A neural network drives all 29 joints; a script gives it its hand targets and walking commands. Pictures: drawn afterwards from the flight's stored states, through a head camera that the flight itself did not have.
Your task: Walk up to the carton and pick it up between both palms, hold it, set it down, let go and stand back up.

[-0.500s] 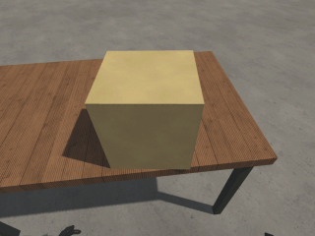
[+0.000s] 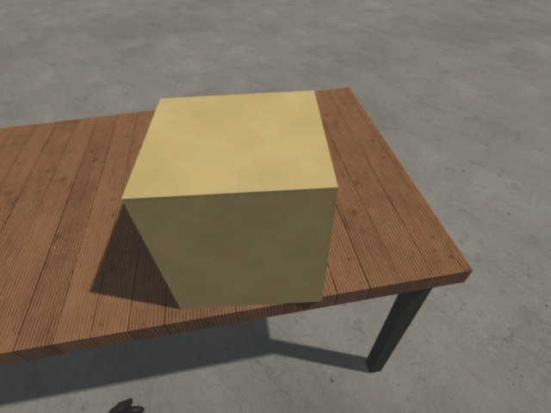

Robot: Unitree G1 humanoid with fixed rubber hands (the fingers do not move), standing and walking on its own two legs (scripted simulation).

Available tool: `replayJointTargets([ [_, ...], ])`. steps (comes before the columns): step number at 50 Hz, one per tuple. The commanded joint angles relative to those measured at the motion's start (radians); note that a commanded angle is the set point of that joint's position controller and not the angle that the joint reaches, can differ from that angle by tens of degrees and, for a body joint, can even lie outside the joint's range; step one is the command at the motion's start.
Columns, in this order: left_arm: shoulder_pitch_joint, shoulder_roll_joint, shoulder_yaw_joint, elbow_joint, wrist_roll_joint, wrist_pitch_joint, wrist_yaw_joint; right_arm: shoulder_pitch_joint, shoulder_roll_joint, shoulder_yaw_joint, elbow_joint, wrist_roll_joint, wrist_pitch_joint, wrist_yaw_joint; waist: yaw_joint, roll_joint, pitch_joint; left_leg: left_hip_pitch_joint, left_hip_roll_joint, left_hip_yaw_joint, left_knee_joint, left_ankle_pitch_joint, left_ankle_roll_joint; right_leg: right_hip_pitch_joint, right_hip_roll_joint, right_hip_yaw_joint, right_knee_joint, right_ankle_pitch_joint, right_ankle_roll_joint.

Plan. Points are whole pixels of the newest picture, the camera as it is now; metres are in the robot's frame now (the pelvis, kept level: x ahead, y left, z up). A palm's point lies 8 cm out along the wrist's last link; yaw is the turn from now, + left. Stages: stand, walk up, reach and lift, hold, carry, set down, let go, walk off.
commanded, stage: walk up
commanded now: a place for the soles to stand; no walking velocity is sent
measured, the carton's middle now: (244, 204) +0.46 +0.08 +0.06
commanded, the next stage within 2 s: reach and lift in 0.18 s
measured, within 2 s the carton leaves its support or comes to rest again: neither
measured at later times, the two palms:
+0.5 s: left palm out of the picture +0.15 +0.28 -0.06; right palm (474, 402) +0.18 -0.25 -0.05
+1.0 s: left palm out of the picture +0.15 +0.29 -0.04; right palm (437, 398) +0.18 -0.19 -0.03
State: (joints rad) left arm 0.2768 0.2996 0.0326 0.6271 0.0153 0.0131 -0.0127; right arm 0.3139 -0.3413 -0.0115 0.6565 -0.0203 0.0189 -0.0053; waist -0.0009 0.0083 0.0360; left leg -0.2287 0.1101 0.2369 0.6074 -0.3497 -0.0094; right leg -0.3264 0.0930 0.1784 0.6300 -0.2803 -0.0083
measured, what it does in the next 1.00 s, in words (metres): stands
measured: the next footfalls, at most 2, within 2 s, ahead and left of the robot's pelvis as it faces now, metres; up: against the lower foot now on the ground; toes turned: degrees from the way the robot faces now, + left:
none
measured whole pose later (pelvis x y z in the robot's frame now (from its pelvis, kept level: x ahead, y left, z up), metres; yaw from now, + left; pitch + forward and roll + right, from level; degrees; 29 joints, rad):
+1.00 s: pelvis +0.00 +0.02 +0.02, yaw +8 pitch -5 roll -1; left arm 0.17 0.28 0.03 0.48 -0.06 0.05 -0.02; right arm 0.27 -0.16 -0.06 0.55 0.05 -0.22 -0.02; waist -0.02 -0.02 0.07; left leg -0.08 0.02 0.11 0.40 -0.24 0.02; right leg -0.09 0.00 0.06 0.37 -0.19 0.02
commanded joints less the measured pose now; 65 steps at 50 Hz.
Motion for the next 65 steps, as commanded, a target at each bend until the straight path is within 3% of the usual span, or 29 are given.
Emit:
replayJointTargets([
  [1,0.004,0.138,0.03,-0.07,-0.005,-0.013,0.016,0.021,-0.113,-0.033,-0.079,-0.004,-0.013,-0.004,-0.018,-0.086,-0.074,0.136,0.029,-0.115,-0.044,0.111,0.05,-0.073,-0.081,0.144,-0.121,0.297,-0.059],
  [2,-0.007,0.132,0.033,-0.074,-0.004,-0.014,0.015,0.024,-0.115,-0.036,-0.082,0.005,-0.009,-0.003,-0.008,-0.069,-0.053,0.108,0.013,-0.136,-0.046,0.125,0.039,-0.062,-0.114,0.184,-0.151,0.297,-0.073],
  [3,0.009,0.146,0.031,-0.064,-0.006,-0.007,0.014,0.037,-0.113,-0.029,-0.072,0.005,-0.007,-0.006,-0.016,-0.097,-0.069,0.13,0.009,-0.129,-0.058,0.042,0.044,-0.077,-0.109,0.194,-0.154,0.247,-0.08],
  [4,0.006,0.152,0.036,-0.062,-0.01,-0.003,0.02,0.049,-0.132,-0.034,-0.084,0.002,-0.01,-0.004,-0.016,-0.08,-0.048,0.149,0.007,-0.151,-0.057,0.084,0.038,-0.117,-0.086,0.196,-0.148,0.243,-0.073],
  [6,-0.017,0.135,0.029,-0.069,-0.005,-0.006,0.015,0.087,-0.111,-0.03,-0.058,0.003,-0.017,-0.004,-0.017,-0.052,-0.079,0.149,0.043,-0.147,-0.085,0.08,0.06,-0.1,-0.087,0.141,-0.13,0.22,-0.075],
  [9,0.007,0.121,0.027,-0.068,-0.012,-0.007,0.011,0.049,-0.144,-0.048,-0.079,-0.002,-0.017,-0.004,-0.003,0.008,-0.058,0.133,0.086,-0.151,-0.126,0.155,0.079,-0.078,-0.052,0.065,-0.038,0.301,-0.034],
  [10,-0.363,0.092,0.038,-0.07,-0.019,0.135,0.025,-0.382,-0.043,-0.141,0.001,-0.064,-0.179,0.027,0.002,0.001,0.039,-0.18,-0.039,-0.175,-0.032,-0.006,0.017,-0.086,-0.078,-0.137,-0.032,0.084,-0.062],
  [11,-0.277,0.079,0.016,-0.08,-0.004,0.2,0.036,-0.297,-0.082,-0.189,0.05,-0.045,-0.218,0.061,0.008,-0.027,0.072,-0.14,-0.042,-0.162,-0.079,-0.116,0.006,-0.063,-0.055,-0.199,-0.048,-0.05,-0.04],
  [13,-0.301,0.092,0.061,-0.164,0.048,0.302,0.027,-0.262,-0.107,-0.179,0.107,-0.03,-0.24,0.07,-0.006,-0.068,0.029,0.092,-0.061,-0.195,0.062,-0.041,0.012,-0.235,-0.152,-0.091,-0.098,-0.111,-0.06],
  [15,-0.287,0.109,0.078,-0.295,0.066,0.362,0.004,-0.177,-0.11,-0.182,0.025,-0.022,-0.225,0.035,-0.058,-0.138,-0.103,0.255,-0.105,-0.182,0.091,-0.007,-0.014,-0.214,-0.156,-0.065,-0.145,0.074,-0.026],
  [17,-0.264,0.084,0.077,-0.312,0.07,0.414,-0.008,-0.147,-0.093,-0.148,0.009,0.012,-0.193,0.013,-0.071,-0.099,-0.112,0.254,-0.107,-0.186,0.062,0.067,-0.001,-0.182,-0.13,-0.103,-0.104,0.218,-0.026],
  [18,-0.249,0.113,0.07,-0.357,0.076,0.419,-0.009,-0.109,-0.102,-0.131,-0.032,0.035,-0.175,0.008,-0.051,-0.07,-0.112,0.258,-0.107,-0.155,-0.011,0.08,-0.012,-0.102,-0.093,-0.17,-0.093,0.288,-0.021],
  [19,-0.234,0.085,0.051,-0.326,0.071,0.42,-0.001,-0.087,-0.098,-0.125,-0.046,0.031,-0.158,0.004,-0.084,-0.096,-0.122,0.223,-0.114,-0.154,-0.015,0.099,-0.021,-0.06,-0.083,-0.161,-0.087,0.345,-0.007],
  [20,-0.176,0.076,0.06,-0.31,0.08,0.426,-0.004,-0.087,-0.095,-0.117,-0.015,0.05,-0.131,0.006,-0.065,-0.081,-0.095,0.195,-0.107,-0.155,-0.061,0.126,-0.026,0.015,-0.068,-0.18,-0.095,0.347,0.0],
  [29,-0.256,0.068,0.024,-0.361,0.027,0.282,0.038,-0.122,0.009,-0.109,-0.165,0.028,-0.126,0.046,-0.055,0.086,0.017,0.078,-0.074,-0.159,-0.227,0.032,-0.017,0.107,-0.045,-0.156,-0.194,0.108,-0.036],
  [32,-0.176,0.037,0.019,-0.293,0.008,0.253,0.029,-0.109,0.006,-0.125,-0.184,0.036,-0.134,0.044,-0.038,0.018,-0.008,0.082,-0.083,-0.161,-0.252,0.121,-0.018,0.153,-0.036,-0.181,-0.218,0.179,-0.031],
  [37,-0.193,0.061,0.04,-0.354,-0.018,0.151,0.022,-0.097,0.028,-0.123,-0.188,0.027,-0.197,0.018,-0.03,0.017,-0.047,0.21,-0.093,-0.146,-0.229,0.276,-0.05,0.094,-0.045,-0.182,-0.269,0.225,-0.033],
  [41,-0.152,0.062,0.053,-0.246,-0.038,0.093,0.001,-0.071,0.064,-0.093,-0.184,0.038,-0.241,0.0,-0.022,-0.019,-0.08,0.252,-0.114,-0.141,-0.228,0.292,-0.041,0.099,-0.06,-0.187,-0.302,0.272,-0.013],
  [43,-0.181,0.058,0.025,-0.305,-0.048,0.057,0.006,-0.071,0.056,-0.098,-0.195,0.052,-0.263,-0.005,-0.04,0.02,-0.062,0.254,-0.105,-0.142,-0.254,0.294,-0.057,0.119,-0.043,-0.191,-0.304,0.215,-0.027],
  [46,-0.161,0.074,0.02,-0.249,-0.067,0.027,-0.001,-0.039,0.071,-0.091,-0.161,0.072,-0.264,-0.013,-0.029,0.026,-0.048,0.252,-0.098,-0.147,-0.264,0.283,-0.057,0.14,-0.046,-0.189,-0.306,0.199,-0.032],
  [49,-0.151,0.076,0.021,-0.217,-0.084,-0.012,-0.01,-0.061,0.084,-0.082,-0.193,0.069,-0.261,-0.021,-0.021,-0.003,-0.001,0.236,-0.11,-0.138,-0.276,0.246,-0.038,0.133,-0.058,-0.163,-0.344,0.143,-0.027],
  [52,-0.208,0.103,0.008,-0.289,-0.117,-0.041,-0.011,-0.072,0.11,-0.054,-0.238,0.097,-0.248,-0.034,-0.021,0.051,-0.022,0.197,-0.098,-0.142,-0.296,0.185,-0.036,0.177,-0.061,-0.152,-0.328,0.121,-0.036],
  [54,-0.215,0.128,0.017,-0.237,-0.13,-0.062,-0.013,-0.053,0.115,-0.054,-0.224,0.115,-0.25,-0.045,-0.025,0.066,-0.003,0.184,-0.103,-0.141,-0.286,0.197,-0.03,0.175,-0.07,-0.151,-0.335,0.125,-0.034],
  [56,-0.19,0.126,0.026,-0.211,-0.152,-0.082,-0.024,-0.068,0.123,-0.043,-0.256,0.117,-0.25,-0.053,0.005,0.016,0.029,0.17,-0.108,-0.155,-0.281,0.204,-0.017,0.168,-0.075,-0.136,-0.327,0.145,-0.031],
  [58,-0.184,0.158,0.025,-0.205,-0.168,-0.094,-0.043,-0.058,0.12,-0.019,-0.293,0.133,-0.252,-0.067,-0.009,-0.02,0.002,0.2,-0.105,-0.162,-0.273,0.202,-0.015,0.179,-0.084,-0.137,-0.33,0.151,-0.023],
  [60,-0.21,0.149,0.002,-0.283,-0.179,-0.115,-0.046,-0.059,0.104,-0.041,-0.29,0.144,-0.256,-0.071,-0.021,0.055,-0.027,0.187,-0.107,-0.158,-0.276,0.206,-0.034,0.162,-0.077,-0.141,-0.333,0.129,-0.037],
  [61,-0.229,0.174,0.017,-0.263,-0.194,-0.128,-0.048,-0.075,0.112,-0.044,-0.332,0.146,-0.267,-0.074,-0.012,0.012,-0.031,0.187,-0.105,-0.16,-0.261,0.226,-0.027,0.173,-0.082,-0.144,-0.321,0.138,-0.032],
  [62,-0.194,0.181,0.009,-0.233,-0.193,-0.13,-0.051,-0.069,0.113,-0.019,-0.314,0.164,-0.265,-0.081,-0.005,0.038,-0.008,0.191,-0.109,-0.163,-0.259,0.215,-0.026,0.173,-0.082,-0.136,-0.326,0.134,-0.032],
  [65,-0.181,0.188,0.011,-0.244,-0.215,-0.141,-0.078,-0.061,0.116,-0.019,-0.357,0.172,-0.258,-0.095,-0.004,0.0,-0.003,0.218,-0.109,-0.164,-0.249,0.243,-0.026,0.146,-0.076,-0.154,-0.338,0.123,-0.027],
])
